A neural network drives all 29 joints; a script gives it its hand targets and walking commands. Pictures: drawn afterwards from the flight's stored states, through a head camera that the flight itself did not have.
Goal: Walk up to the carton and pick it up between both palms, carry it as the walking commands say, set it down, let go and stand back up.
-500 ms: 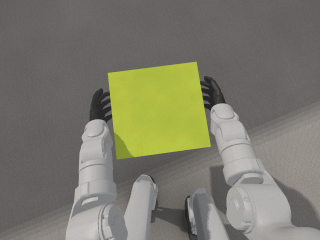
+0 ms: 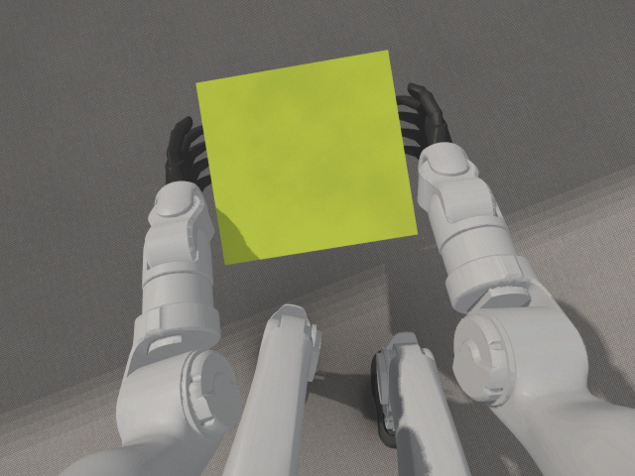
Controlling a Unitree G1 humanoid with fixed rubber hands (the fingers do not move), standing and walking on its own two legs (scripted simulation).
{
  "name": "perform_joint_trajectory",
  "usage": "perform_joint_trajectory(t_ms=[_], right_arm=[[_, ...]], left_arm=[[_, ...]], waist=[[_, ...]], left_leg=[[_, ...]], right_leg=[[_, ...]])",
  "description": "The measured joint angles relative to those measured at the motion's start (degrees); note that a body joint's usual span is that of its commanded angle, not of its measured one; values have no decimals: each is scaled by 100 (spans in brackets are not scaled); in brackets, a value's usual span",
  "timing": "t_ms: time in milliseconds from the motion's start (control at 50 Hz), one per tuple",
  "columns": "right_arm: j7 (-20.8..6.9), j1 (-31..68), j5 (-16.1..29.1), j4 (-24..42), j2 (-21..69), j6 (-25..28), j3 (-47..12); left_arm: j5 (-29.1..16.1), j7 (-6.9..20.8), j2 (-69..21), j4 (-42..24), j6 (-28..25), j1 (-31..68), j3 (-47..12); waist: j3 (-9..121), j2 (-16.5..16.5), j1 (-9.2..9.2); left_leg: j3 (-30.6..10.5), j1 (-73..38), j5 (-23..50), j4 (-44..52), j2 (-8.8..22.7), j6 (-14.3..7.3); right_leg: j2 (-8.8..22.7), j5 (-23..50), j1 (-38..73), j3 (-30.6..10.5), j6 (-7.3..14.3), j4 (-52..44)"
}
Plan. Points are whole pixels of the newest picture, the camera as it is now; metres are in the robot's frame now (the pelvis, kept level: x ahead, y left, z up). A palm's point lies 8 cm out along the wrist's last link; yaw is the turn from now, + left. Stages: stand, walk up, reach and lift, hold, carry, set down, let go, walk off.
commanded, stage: set down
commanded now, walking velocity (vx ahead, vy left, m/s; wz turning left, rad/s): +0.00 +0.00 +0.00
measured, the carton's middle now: (310, 175) +0.47 +0.11 -0.17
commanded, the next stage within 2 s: none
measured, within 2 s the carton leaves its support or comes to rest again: neither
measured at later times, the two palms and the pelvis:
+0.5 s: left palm (205, 184) +0.44 +0.26 -0.19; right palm (410, 153) +0.53 -0.03 -0.18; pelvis -0.01 +0.00 -0.06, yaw -1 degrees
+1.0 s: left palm (220, 191) +0.45 +0.27 -0.28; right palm (395, 159) +0.55 -0.02 -0.27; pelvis -0.02 +0.01 -0.12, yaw -1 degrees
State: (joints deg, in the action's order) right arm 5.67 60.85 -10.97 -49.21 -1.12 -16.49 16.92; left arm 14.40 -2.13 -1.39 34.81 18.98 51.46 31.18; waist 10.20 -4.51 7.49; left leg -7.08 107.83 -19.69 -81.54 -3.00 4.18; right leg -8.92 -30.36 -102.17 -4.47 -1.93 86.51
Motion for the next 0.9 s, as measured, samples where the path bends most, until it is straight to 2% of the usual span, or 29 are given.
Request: perform_joint_trajectory(t_ms=[120, 200, 440, 540, 740, 900], right_arm=[[23, 348, -28, -258, -85, 2, 30], [48, 507, 113, -229, -178, 22, -93], [93, 1076, 199, -514, -434, 4, -287], [164, 1358, 225, -618, -458, -11, -298], [126, 1781, 295, -703, -644, 15, -289], [127, 2153, 408, -869, -815, 47, -462]], left_arm=[[-47, 7, 115, 161, 47, 251, 52], [-131, -37, 164, 65, 90, 408, 23], [-164, -2, 311, 344, 45, 924, 178], [-236, -39, 447, 419, 74, 1145, 174], [-296, -111, 519, 411, 99, 1526, 152], [-353, -106, 598, 465, 38, 1746, 157]], waist=[[-125, -4, -20], [-226, -9, -19], [-483, 11, 101], [-669, 60, 97], [-1040, 9, 51], [-1372, 32, 93]], left_leg=[[-15, 307, -71, -305, -40, 28], [-36, 537, -85, -477, -46, 56], [30, 1179, -203, -1085, -50, 51], [40, 1420, -223, -1335, -102, 44], [37, 1827, -277, -1793, -162, 38], [75, 2097, -293, -2119, -178, 45]], right_leg=[[-25, -96, -303, 18, -11, 323], [-64, -108, -537, 33, -19, 495], [-172, -235, -1187, -21, -112, 1119], [-167, -299, -1407, -15, -147, 1384], [-197, -403, -1773, 14, -208, 1833], [-240, -446, -2047, -2, -264, 2189]])
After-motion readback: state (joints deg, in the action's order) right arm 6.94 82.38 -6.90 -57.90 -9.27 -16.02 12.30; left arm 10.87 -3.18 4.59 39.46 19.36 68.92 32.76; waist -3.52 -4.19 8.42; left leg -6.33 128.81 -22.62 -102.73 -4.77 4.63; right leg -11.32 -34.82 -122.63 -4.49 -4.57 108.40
